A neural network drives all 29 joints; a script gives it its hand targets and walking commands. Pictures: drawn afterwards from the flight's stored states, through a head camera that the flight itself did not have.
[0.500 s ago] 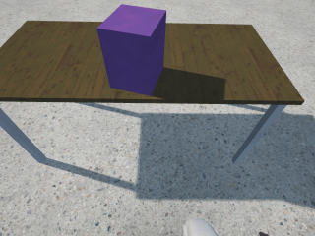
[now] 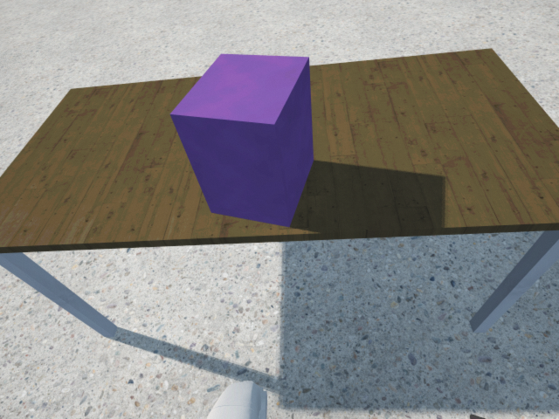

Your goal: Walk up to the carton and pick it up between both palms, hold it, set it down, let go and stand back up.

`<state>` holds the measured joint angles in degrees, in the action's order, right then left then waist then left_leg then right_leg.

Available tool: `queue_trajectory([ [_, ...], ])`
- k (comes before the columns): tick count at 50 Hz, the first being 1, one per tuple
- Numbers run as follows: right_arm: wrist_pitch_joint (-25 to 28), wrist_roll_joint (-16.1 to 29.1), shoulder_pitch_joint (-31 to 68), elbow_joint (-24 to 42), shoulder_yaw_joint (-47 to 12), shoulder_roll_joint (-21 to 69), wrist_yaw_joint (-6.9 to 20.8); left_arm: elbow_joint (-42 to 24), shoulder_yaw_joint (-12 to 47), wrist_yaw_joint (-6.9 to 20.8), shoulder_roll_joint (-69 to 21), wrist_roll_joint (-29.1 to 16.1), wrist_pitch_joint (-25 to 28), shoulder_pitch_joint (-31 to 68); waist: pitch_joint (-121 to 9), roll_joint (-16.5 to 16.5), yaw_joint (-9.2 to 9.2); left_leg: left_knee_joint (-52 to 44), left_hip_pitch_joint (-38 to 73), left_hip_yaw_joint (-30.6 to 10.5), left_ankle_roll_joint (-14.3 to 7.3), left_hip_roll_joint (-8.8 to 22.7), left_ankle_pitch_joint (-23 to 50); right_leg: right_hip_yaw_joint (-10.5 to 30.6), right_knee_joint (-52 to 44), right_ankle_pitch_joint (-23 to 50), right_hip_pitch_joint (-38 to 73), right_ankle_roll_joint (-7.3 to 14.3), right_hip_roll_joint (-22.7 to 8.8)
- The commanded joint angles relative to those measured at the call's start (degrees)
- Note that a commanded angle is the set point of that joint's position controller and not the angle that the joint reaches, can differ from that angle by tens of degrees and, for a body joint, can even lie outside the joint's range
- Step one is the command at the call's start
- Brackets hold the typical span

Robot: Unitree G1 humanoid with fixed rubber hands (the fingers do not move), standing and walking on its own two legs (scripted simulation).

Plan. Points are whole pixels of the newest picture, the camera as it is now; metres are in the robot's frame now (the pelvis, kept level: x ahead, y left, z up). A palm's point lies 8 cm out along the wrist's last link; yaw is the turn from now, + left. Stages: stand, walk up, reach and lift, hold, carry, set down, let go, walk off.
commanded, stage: walk up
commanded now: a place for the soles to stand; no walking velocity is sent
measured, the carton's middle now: (255, 141) +0.62 +0.10 +0.04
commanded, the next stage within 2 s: none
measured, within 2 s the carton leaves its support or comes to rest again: neither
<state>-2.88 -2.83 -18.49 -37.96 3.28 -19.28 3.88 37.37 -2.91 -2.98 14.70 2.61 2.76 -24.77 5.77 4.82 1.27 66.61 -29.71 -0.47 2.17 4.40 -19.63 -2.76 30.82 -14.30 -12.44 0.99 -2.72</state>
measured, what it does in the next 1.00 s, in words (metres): walks ahead: left foot, then right foot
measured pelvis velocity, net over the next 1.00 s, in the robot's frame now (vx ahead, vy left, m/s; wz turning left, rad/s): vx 0.14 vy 0.12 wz -0.12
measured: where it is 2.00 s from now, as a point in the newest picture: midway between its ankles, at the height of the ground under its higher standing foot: outside the picture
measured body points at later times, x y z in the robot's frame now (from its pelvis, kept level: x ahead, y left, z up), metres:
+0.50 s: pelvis +0.12 +0.13 -0.01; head +0.14 +0.13 +0.44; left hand +0.23 +0.39 -0.11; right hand +0.16 -0.15 -0.12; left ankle +0.16 +0.22 -0.74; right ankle +0.15 -0.01 -0.68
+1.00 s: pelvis +0.14 +0.12 +0.00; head +0.14 +0.12 +0.44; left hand +0.30 +0.36 -0.10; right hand +0.22 -0.16 -0.11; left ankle +0.16 +0.22 -0.74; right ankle +0.18 +0.00 -0.74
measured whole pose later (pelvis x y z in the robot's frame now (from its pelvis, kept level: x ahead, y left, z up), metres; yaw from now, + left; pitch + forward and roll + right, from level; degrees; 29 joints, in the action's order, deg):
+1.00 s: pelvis +0.14 +0.12 +0.00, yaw -7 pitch -2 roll +1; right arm -0.4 0.1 -16.1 -38.9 -0.7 -17.1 0.6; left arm 38.0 -0.3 0.5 15.4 -0.3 0.1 -14.3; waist 1.0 -0.3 -0.4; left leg 31.6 -12.9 12.3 -1.2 3.5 -16.5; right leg 2.4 32.8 -13.0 -18.0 0.4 0.6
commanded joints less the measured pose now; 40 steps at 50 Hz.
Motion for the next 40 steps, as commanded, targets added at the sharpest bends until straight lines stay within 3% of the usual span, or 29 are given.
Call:
queue_trajectory([
  [1, 1.0, 0.6, 1.3, 4.5, -0.1, 0.3, 1.4, -2.6, -3.2, 0.4, 11.0, 0.3, 2.4, -1.3, 1.2, -14.4, -0.12, -12.1, -3.0, 1.7, 0.7, 2.6, 5.7, 8.8, -13.8, 2.4, -1.3, 11.2, -10.4],
  [2, 1.0, 0.3, 3.5, 5.1, 0.2, 0.2, 1.3, -2.3, -3.3, 0.6, 11.7, 0.3, 2.5, -2.4, 1.0, -14.3, 0.74, -15.1, -1.8, 1.2, 0.2, 3.4, 6.2, 9.6, -13.5, 2.2, -1.5, 11.5, -11.4],
  [6, 1.6, 0.2, 5.7, 5.6, 0.5, -0.4, 0.9, -3.0, -3.8, 0.7, 13.7, 0.4, 1.8, -2.6, -1.0, -14.3, 0.88, -24.9, 4.2, 2.0, -1.7, 3.4, 5.4, 10.0, -10.8, 2.8, -0.4, 10.8, -13.6],
  [8, 2.1, 0.6, 2.6, 4.8, 1.1, -1.0, 0.3, -4.2, -3.8, 0.8, 14.2, 0.5, 0.7, 0.3, -1.9, -13.0, -1.37, -31.0, 13.9, 3.6, -2.9, 2.1, 7.3, 7.8, -6.4, 3.5, -5.2, 8.9, -12.8],
  [9, 2.6, 0.5, -1.7, 3.6, 2.0, -2.4, -0.2, -4.6, -3.3, 0.9, 13.2, 0.5, 0.2, 0.8, -2.5, -9.8, -3.79, -33.3, 22.1, 4.9, -3.6, 0.3, 10.6, 6.7, -1.4, 3.0, -9.8, 7.5, -11.5],
  [10, 3.2, 0.4, -7.6, 1.7, 2.8, -4.6, -1.0, -4.8, -2.0, 1.2, 10.2, 0.6, -0.3, -1.0, -4.9, -2.7, -5.93, -35.4, 29.0, 4.0, -4.2, -1.2, 10.5, 3.2, 9.5, 2.0, -11.8, 5.4, -7.8],
  [11, 3.7, -0.2, -11.1, 1.1, 3.9, -8.6, -1.7, -5.1, -0.5, 1.5, 5.8, 0.6, -0.5, -5.1, -9.0, 8.3, -7.26, -38.2, 34.2, -2.9, -5.9, 4.1, 9.4, -0.7, 23.9, -5.4, -15.1, 2.8, -2.9],
  [12, 3.7, 0.1, -9.9, 2.5, 4.0, -12.6, -2.4, -6.9, 0.2, 1.5, 2.4, -0.4, -1.1, -7.2, -8.8, 17.4, -6.31, -44.7, 33.3, -22.2, -10.4, 15.2, 7.4, 0.4, 33.2, -24.4, -23.8, 0.4, 4.5],
  [13, 2.8, 1.5, -6.8, 2.8, 4.0, -12.8, -2.9, -7.0, -1.1, 0.8, 5.8, -1.2, -2.6, -6.3, -8.3, 11.5, -6.86, -51.0, 25.7, -26.5, -15.8, 19.1, -6.5, 3.8, 39.0, -25.0, -22.1, 0.2, 2.7],
  [14, 2.4, 2.4, -3.2, 3.5, 3.6, -11.3, -3.1, -7.2, -1.8, 0.4, 7.9, -0.9, -3.5, -3.8, -4.5, 9.6, -6.39, -53.7, 20.2, -27.0, -16.8, 18.5, -13.0, 4.8, 41.4, -22.2, -22.2, -0.1, 1.6],
  [15, 2.2, 2.6, -2.2, 3.5, 2.7, -9.1, -3.1, -7.5, -1.9, 0.3, 8.5, -1.0, -3.4, -1.2, -0.3, 7.6, -6.32, -53.0, 16.8, -20.9, -15.9, 15.9, -9.7, 6.3, 42.3, -18.1, -23.3, -0.1, 0.8],
  [16, 2.4, 1.9, -2.2, 3.5, 2.1, -7.6, -3.2, -6.6, -2.2, 0.6, 8.3, -0.9, -3.2, -1.6, 0.2, 6.3, -5.57, -51.4, 15.7, -17.3, -13.8, 14.6, -7.9, 6.8, 40.9, -15.1, -23.0, -0.3, 0.1],
  [17, 2.5, 1.5, -0.5, 3.5, 1.5, -6.1, -3.5, -5.8, -2.2, 0.9, 8.3, -1.4, -3.0, -2.7, 1.2, 4.7, -4.08, -50.5, 12.4, -13.0, -12.9, 13.0, -3.5, 7.4, 37.4, -12.3, -20.4, -0.5, -0.7],
  [18, 2.8, 1.2, 0.9, 3.2, 1.1, -5.5, -3.8, -5.2, -2.0, 1.4, 7.3, -1.3, -2.8, -4.0, 0.6, 5.0, -2.76, -50.2, 11.6, -11.5, -13.3, 12.5, -0.8, 7.0, 35.0, -10.8, -18.3, -0.8, -0.6],
  [21, 3.9, 1.1, 1.0, 2.8, 0.0, -3.8, -4.2, -4.9, -1.3, 2.1, 5.3, -0.8, -2.4, -3.5, -2.7, 1.3, -1.9, -47.6, 12.0, -6.9, -13.8, 12.2, 11.6, 5.7, 27.7, -8.5, -13.6, -1.5, 0.3],
  [24, 4.3, 1.3, 0.4, 3.1, -0.5, -4.1, -4.4, -5.9, -0.3, 2.1, 3.3, -0.9, -2.2, 0.4, -2.6, 1.1, -2.29, -43.3, 12.7, -3.5, -12.8, 12.5, 28.3, 4.2, 17.3, -5.5, -9.8, -1.7, 0.5],
  [25, 4.0, 1.5, -0.1, 3.1, -0.7, -4.5, -4.5, -6.4, 0.1, 2.1, 3.0, -1.1, -2.1, 1.6, -2.8, 2.7, -2.45, -41.1, 13.9, -2.1, -12.1, 11.7, 33.6, 3.8, 14.0, -4.3, -8.7, -1.6, 0.8],
  [27, 3.4, 1.9, -0.9, 3.2, -0.7, -5.9, -4.4, -6.5, 0.3, 2.0, 3.0, -1.1, -1.7, 3.4, -5.5, 3.8, -2.69, -36.7, 15.8, -0.4, -11.5, 10.7, 39.2, 1.7, 7.1, 1.1, -4.9, -0.9, 2.1],
  [28, 3.2, 2.3, -0.5, 3.5, -0.8, -6.7, -4.3, -6.1, 0.0, 2.0, 3.6, -1.1, -1.7, 3.4, -6.6, 2.7, -1.68, -35.3, 14.5, -0.9, -10.6, 11.3, 38.5, 1.5, 2.9, 6.3, -1.3, -0.4, 2.4],
  [29, 3.1, 2.9, 0.0, 3.9, -1.2, -6.8, -4.1, -5.7, -0.2, 2.0, 4.3, -1.0, -1.5, 2.7, -8.6, 1.1, -0.8, -34.6, 12.2, -0.9, -9.5, 11.1, 31.7, 2.6, -1.8, 10.5, 3.1, 0.4, 2.1],
  [30, 3.0, 3.0, -0.6, 4.4, -1.7, -6.2, -3.8, -5.9, -0.7, 1.9, 6.6, -1.2, -1.5, 3.8, -9.1, -3.0, -0.48, -34.3, 9.1, 0.3, -7.4, 10.1, 22.8, 6.9, -2.6, 14.7, 6.7, 1.8, -0.2],
  [31, 3.0, 3.3, -2.7, 4.8, -2.6, -4.3, -3.6, -6.0, -1.2, 1.9, 9.7, -1.3, -1.6, 5.0, -11.8, -9.6, -1.31, -32.2, 7.5, 2.5, -4.9, 7.2, 11.5, 14.6, -2.7, 18.6, 8.2, 4.3, -6.8],
  [32, 2.7, 3.6, -5.7, 4.0, -3.0, -2.3, -3.7, -6.3, -1.2, 1.9, 11.1, -2.0, -1.9, 8.3, -12.4, -11.9, -3.35, -31.8, 11.8, 3.9, -2.8, 3.0, -0.1, 20.3, -4.6, 15.0, 2.5, 8.0, -11.5],
  [33, 2.0, 3.4, -5.5, 2.8, -2.9, -2.6, -3.9, -5.8, -1.2, 2.2, 11.7, -3.4, -2.4, 11.2, -9.8, -12.9, -3.91, -34.6, 18.2, 3.5, -2.7, 2.0, -2.4, 18.9, -5.4, 6.4, -6.6, 9.0, -10.3],
  [34, 2.0, 2.9, -4.4, 2.6, -2.5, -3.6, -3.9, -5.4, -0.7, 2.6, 9.9, -3.8, -2.7, 12.1, -8.4, -12.2, -3.84, -38.0, 19.9, 2.2, -3.4, 2.7, -1.7, 16.7, -6.2, -1.2, -10.0, 6.7, -7.1],
  [36, 2.6, 2.9, -0.8, 2.5, -1.6, -6.3, -3.7, -4.8, 0.6, 2.9, 6.5, -3.7, -2.6, 10.1, -6.3, -8.5, -1.83, -41.2, 16.8, 1.1, -4.5, 4.8, 0.4, 11.5, -4.7, 0.7, -7.7, 3.1, -2.7],
  [40, 3.5, 2.9, -0.1, 2.6, -2.5, -4.2, -3.6, -3.7, 0.5, 3.1, 7.6, -3.1, -1.9, 10.0, -6.4, -6.2, -1.67, -42.5, 15.3, 2.4, -4.7, 5.4, 2.8, 12.1, -2.6, 7.6, -4.1, 2.1, -3.0],
])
